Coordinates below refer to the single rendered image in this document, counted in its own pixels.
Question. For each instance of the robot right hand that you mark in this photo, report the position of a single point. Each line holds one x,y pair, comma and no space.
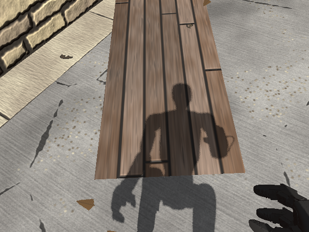
295,221

